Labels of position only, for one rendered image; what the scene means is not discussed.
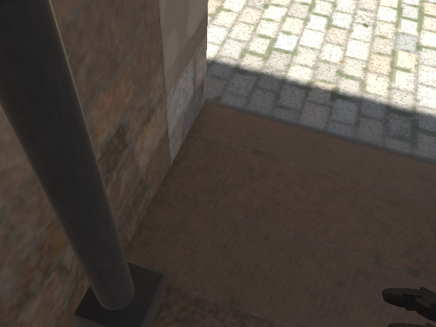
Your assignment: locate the robot right hand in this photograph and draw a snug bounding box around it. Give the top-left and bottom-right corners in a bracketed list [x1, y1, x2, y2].
[382, 287, 436, 327]

